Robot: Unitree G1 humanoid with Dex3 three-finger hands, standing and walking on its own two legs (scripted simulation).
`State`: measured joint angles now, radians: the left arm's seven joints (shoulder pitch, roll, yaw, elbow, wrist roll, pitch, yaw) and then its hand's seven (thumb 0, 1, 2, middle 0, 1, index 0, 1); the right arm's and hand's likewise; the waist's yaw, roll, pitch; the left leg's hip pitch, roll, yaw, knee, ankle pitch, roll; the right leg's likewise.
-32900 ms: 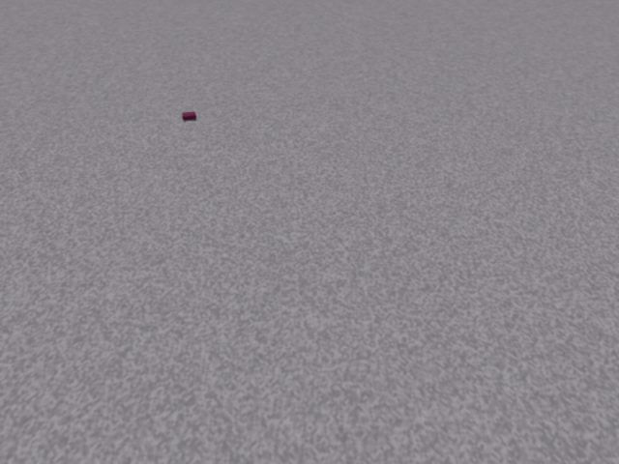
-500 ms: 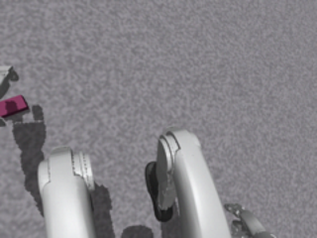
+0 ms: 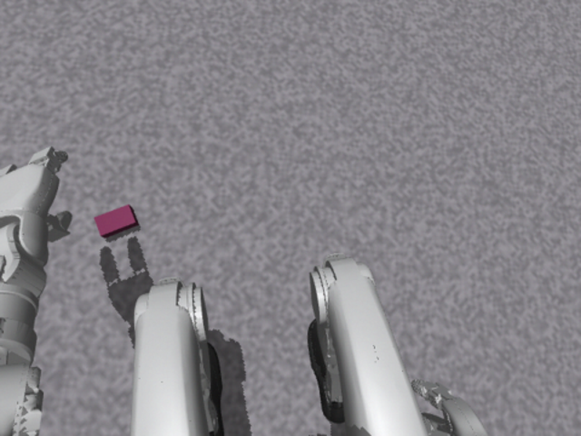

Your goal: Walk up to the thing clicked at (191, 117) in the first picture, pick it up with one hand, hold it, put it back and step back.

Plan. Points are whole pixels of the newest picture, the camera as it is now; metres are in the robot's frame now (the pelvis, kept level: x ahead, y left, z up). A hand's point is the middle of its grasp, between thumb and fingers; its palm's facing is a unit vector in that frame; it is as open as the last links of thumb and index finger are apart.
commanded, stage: home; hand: left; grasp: from above
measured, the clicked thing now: (116, 221) +0.47 +0.29 -0.38
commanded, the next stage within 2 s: none
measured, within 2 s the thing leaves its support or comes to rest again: neither
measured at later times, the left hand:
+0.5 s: hand out of the picture +0.25 +0.22 +0.09, palm faces -0.04 -0.91 -0.42, open 7.4 cm
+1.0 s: hand out of the picture +0.22 +0.19 +0.27, palm faces +0.17 -0.96 -0.21, open 7.4 cm
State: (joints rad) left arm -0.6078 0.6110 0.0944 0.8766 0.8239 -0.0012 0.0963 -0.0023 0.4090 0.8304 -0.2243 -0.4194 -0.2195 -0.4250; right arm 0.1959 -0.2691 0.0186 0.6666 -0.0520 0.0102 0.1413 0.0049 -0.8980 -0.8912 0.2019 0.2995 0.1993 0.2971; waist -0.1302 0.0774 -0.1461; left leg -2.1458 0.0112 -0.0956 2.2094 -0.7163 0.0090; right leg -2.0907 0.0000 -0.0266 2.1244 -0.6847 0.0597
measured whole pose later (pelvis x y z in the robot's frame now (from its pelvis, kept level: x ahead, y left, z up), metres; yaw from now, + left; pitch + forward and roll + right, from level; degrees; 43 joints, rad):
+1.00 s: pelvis +0.07 +0.00 +0.31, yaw +6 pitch +12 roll -3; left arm 0.52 0.22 0.04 -0.16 -0.06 0.47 0.04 0.01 0.91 0.90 -0.20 -0.30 -0.21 -0.30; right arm 0.32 -0.22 0.03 0.51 0.02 -0.20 -0.19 0.01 -0.90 -0.89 0.20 0.30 0.20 0.30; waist -0.06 0.06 -0.20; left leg -0.74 0.04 -0.06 1.03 -0.50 -0.01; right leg -0.69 0.00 -0.05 0.95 -0.46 0.02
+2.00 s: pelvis +0.07 -0.01 +0.32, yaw +7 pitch +10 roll -3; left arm 0.50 0.22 0.03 -0.12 -0.05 0.46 0.01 0.01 0.91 0.90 -0.20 -0.30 -0.20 -0.30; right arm 0.28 -0.22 0.03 0.54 0.00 -0.25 -0.18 0.02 -0.90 -0.89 0.20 0.30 0.20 0.30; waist -0.04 0.04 -0.16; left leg -0.69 0.03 -0.07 1.02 -0.50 -0.02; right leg -0.64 0.00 -0.05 0.94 -0.47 0.02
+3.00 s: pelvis +0.08 -0.01 +0.32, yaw +6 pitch +10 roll -3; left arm 0.51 0.24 0.03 -0.14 -0.05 0.46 0.02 0.01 0.91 0.90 -0.20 -0.30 -0.20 -0.30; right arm 0.28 -0.22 0.03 0.54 0.00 -0.23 -0.18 0.01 -0.90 -0.89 0.20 0.30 0.20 0.30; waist -0.04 0.04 -0.17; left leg -0.70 0.03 -0.06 1.03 -0.51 -0.02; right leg -0.65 0.00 -0.05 0.95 -0.48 0.02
